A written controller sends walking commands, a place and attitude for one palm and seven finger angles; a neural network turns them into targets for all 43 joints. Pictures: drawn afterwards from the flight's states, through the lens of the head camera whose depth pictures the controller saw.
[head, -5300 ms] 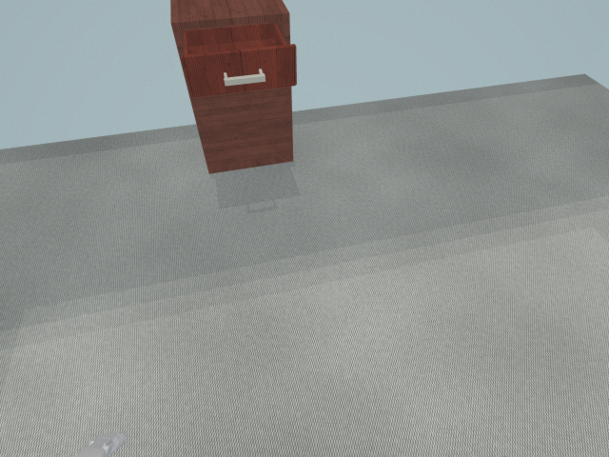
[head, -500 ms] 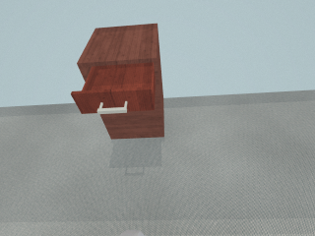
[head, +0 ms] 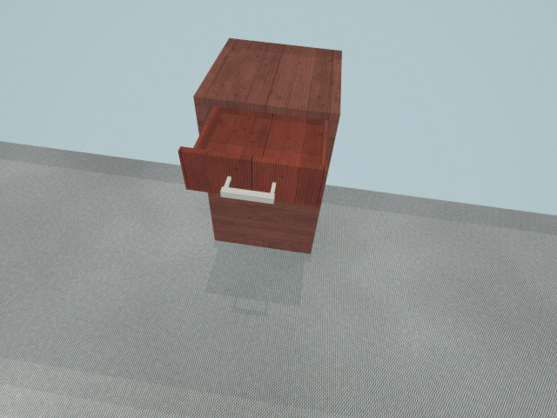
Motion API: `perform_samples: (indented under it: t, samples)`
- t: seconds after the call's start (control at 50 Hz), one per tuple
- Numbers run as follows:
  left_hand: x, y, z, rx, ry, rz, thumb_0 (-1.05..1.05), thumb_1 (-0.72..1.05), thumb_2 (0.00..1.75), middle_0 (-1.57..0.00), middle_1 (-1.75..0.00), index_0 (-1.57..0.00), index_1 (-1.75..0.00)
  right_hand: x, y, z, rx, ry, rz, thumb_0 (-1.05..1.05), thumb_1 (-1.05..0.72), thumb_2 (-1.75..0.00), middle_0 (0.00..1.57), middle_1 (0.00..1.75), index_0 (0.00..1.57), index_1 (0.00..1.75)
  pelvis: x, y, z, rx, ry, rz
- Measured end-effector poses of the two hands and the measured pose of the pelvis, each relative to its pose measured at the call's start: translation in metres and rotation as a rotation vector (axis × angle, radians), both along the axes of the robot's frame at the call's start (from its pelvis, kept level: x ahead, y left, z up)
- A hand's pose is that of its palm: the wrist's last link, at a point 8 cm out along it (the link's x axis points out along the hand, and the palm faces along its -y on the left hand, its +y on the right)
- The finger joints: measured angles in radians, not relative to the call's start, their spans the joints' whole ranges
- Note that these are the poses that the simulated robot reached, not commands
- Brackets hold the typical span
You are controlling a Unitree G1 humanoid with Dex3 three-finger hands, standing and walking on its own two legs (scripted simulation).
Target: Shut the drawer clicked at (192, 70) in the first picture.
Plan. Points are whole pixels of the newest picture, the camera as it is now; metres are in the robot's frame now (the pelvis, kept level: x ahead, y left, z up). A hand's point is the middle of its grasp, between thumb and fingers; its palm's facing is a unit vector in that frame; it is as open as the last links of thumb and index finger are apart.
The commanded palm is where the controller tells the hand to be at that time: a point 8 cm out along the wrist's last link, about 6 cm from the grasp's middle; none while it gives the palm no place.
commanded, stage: take the last steps up to it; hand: left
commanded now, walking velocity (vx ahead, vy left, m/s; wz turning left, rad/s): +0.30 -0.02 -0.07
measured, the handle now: (249, 189) +0.67 +0.15 -0.15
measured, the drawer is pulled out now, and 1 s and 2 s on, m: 0.22 0.22 0.22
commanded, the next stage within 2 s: come to a stop and stand still in 0.68 s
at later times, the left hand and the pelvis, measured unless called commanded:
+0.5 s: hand (219, 328) +0.30 +0.15 -0.17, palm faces -0.08 -0.97 -0.21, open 7.4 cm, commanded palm none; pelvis +0.17 -0.02 -0.02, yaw -3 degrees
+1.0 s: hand (224, 351) +0.26 +0.13 -0.18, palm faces +0.05 -0.99 -0.15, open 7.3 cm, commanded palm none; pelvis +0.29 -0.02 +0.00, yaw -3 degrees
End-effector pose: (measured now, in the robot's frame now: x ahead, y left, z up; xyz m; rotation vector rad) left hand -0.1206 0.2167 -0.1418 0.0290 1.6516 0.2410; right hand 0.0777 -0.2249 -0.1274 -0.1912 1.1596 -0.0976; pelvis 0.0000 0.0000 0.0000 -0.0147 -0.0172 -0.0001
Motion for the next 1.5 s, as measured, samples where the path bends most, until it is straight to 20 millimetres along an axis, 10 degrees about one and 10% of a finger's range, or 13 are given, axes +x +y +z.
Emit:
perform_samples:
  t: [0.24,0.4,0.52,0.76,0.96,1.16,1.32,1.5]
  samples:
    - [0.209,0.037,-0.001,0.022,-0.322,-0.135,0.0,0.91,0.9,-0.2,-0.3,-0.2,-0.3,-0.061,0.023,0.001,-0.016,0.247,-0.157,-0.01,-0.93,-0.9,0.2,0.3,0.2,0.3,0.067,0.019,0.007,0.025,-0.006,-0.022]
    - [0.347,0.009,0.005,0.027,-0.44,-0.26,0.0,0.91,0.9,-0.2,-0.3,-0.19,-0.3,-0.082,0.041,-0.01,0.076,0.456,-0.248,0.0,-0.91,-0.9,0.2,0.3,0.2,0.3,0.126,0.002,-0.003,0.033,0.002,-0.031]
    - [0.426,-0.025,-0.001,0.051,-0.537,-0.3,0.0,0.91,0.9,-0.2,-0.3,-0.2,-0.3,-0.049,0.021,-0.028,0.125,0.547,-0.278,0.01,-0.91,-0.9,0.2,0.3,0.2,0.3,0.178,-0.028,-0.021,0.028,-0.005,-0.043]
    - [0.401,-0.029,0.019,0.096,-0.353,-0.208,-0.01,0.94,0.9,-0.2,-0.3,-0.2,-0.3,0.183,-0.049,-0.018,0.051,0.109,-0.161,0.0,-0.91,-0.9,0.2,0.3,0.19,0.3,0.243,-0.046,0.007,0.018,-0.006,-0.044]
    - [0.379,-0.038,-0.001,0.008,-0.207,-0.119,0.0,0.91,0.9,-0.2,-0.3,-0.2,-0.3,0.288,-0.025,-0.011,0.027,0.001,-0.07,0.0,-0.91,-0.9,0.2,0.3,0.19,0.3,0.287,-0.027,0.001,-0.017,-0.014,-0.059]
    - [0.397,-0.026,-0.007,0.007,-0.17,-0.161,0.0,0.91,0.9,-0.2,-0.3,-0.2,-0.3,0.278,-0.015,-0.008,0.003,0.042,-0.111,-0.01,-0.92,-0.9,0.2,0.3,0.2,0.3,0.282,-0.023,0.002,0.031,0.001,-0.09]
    - [0.415,-0.019,0.007,0.129,-0.258,-0.235,0.0,0.91,0.9,-0.2,-0.3,-0.2,-0.3,0.215,-0.062,-0.026,0.012,0.107,-0.173,0.0,-0.92,-0.9,0.2,0.3,0.2,0.3,0.251,-0.052,-0.005,0.043,0.007,-0.104]
    - [0.395,-0.07,0.033,0.137,-0.32,-0.242,0.0,0.91,0.9,-0.2,-0.3,-0.2,-0.3,0.146,-0.103,-0.027,0.068,0.218,-0.203,0.0,-0.91,-0.9,0.2,0.3,0.2,0.3,0.242,-0.092,0.01,0.066,-0.014,-0.093]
